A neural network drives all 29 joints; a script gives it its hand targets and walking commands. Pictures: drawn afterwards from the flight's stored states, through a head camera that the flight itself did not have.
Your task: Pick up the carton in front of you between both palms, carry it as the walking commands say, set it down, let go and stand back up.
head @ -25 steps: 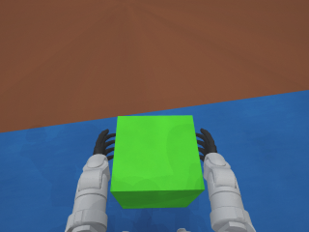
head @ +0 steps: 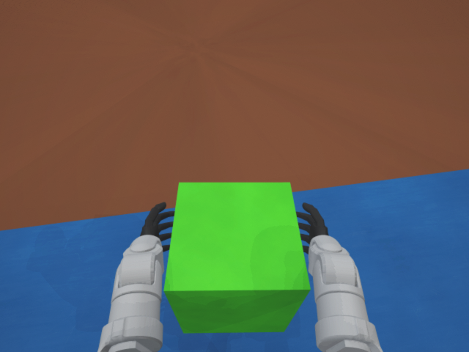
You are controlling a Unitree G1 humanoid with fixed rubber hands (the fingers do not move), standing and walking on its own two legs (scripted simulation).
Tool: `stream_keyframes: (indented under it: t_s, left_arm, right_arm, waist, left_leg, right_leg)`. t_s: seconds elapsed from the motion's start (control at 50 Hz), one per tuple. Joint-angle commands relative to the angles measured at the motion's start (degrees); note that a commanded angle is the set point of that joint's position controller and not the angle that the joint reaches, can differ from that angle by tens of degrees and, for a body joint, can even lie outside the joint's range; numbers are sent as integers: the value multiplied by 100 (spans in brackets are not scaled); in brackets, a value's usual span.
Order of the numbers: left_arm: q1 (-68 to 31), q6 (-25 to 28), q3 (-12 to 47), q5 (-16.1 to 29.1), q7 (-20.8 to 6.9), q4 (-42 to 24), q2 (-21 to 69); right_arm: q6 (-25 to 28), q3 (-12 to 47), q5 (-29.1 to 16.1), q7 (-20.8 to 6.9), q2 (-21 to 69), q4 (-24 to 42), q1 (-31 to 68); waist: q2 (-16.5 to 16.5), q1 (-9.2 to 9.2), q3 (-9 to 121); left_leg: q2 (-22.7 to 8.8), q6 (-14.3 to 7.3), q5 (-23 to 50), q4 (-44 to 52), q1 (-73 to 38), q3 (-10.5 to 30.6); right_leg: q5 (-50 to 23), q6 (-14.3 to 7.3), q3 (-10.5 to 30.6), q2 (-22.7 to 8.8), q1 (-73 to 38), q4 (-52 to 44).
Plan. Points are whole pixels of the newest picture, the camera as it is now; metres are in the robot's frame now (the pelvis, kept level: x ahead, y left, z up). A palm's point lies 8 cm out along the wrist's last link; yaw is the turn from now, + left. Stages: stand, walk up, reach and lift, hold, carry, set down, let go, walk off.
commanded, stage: reach and lift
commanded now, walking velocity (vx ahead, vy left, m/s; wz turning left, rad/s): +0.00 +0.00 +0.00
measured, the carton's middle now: (234, 261) +0.31 +0.00 -0.05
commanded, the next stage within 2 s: hold in 0.72 s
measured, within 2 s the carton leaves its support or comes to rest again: neither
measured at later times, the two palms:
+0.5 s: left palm (151, 235) +0.31 +0.15 +0.04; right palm (317, 235) +0.31 -0.15 +0.04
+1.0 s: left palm (146, 238) +0.30 +0.15 +0.06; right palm (321, 237) +0.30 -0.15 +0.06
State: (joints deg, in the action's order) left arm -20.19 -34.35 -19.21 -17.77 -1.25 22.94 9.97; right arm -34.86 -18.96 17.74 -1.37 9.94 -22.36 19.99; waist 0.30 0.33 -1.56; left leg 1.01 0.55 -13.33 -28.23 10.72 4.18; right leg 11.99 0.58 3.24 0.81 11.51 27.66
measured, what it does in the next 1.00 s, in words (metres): stands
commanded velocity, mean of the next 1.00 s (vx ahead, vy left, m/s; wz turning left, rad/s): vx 0.00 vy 0.00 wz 0.00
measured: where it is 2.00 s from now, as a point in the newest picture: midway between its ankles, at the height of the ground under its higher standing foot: outside the picture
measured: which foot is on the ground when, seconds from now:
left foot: down 0.00-1.00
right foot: down 0.00-1.00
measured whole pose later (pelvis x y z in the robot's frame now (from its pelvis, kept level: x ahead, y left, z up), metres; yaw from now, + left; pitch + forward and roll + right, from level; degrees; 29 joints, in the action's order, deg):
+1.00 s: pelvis +0.01 +0.00 +0.01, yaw +0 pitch -8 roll +0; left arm -14.4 -43.5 -12.3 -15.2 -0.7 12.1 8.6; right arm -43.8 -11.8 15.1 -0.6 8.6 -11.9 14.4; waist 0.2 -0.1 -2.2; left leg 0.7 0.5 -11.2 -20.7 1.4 4.0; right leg 9.9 0.5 3.6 0.7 2.4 20.4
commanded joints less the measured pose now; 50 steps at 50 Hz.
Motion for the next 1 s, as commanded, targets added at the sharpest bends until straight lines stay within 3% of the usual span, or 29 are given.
stream_keyframes:
  t_s: [0.0, 0.38, 0.7, 0.8, 0.92, 0.98]
  left_arm:
    - [-3206, 132, 3180, 1242, -1376, 144, 5447]
    - [-2122, -111, 3482, 1405, -1261, -683, 5167]
    - [-2042, -336, 3630, 1527, -1197, -1036, 5126]
    - [-1839, -553, 3946, 1733, -1141, -1573, 5095]
    - [-1883, -778, 3613, 1534, -1149, -1305, 4761]
    - [-2223, -742, 3676, 1592, -1200, -1327, 4880]
  right_arm:
    - [133, 3215, -1263, -1346, 5465, -95, 3213]
    - [-109, 3490, -1446, -1189, 5228, 698, 2096]
    - [-303, 3642, -1533, -1175, 5075, 1080, 2069]
    - [-515, 4024, -1765, -1139, 5098, 1595, 1918]
    - [-736, 3618, -1542, -1111, 4803, 1311, 1889]
    - [-713, 3677, -1605, -1154, 4942, 1309, 2213]
  waist:
    - [-30, 1, 1539]
    - [-25, -6, 1604]
    - [3, -11, 1428]
    - [0, -61, 1664]
    - [-10, -28, 801]
    - [5, -27, 940]
  left_leg:
    - [382, -132, 20, 642, -84, -35]
    - [469, -51, 1445, 876, -723, 25]
    - [440, -28, 1364, 968, -831, 40]
    - [434, -4, 1779, 1033, -1099, 64]
    - [396, -58, 660, 1178, -741, -27]
    - [389, -76, 516, 1126, -696, -34]
  right_leg:
    - [-59, -80, -5, 399, -709, -501]
    - [-1491, -25, 68, 462, -1265, -751]
    - [-1295, -34, 58, 481, -1257, -815]
    - [-1670, -8, 92, 482, -1474, -890]
    - [-616, -55, 56, 444, -1166, -1041]
    - [-488, -66, 41, 432, -1169, -998]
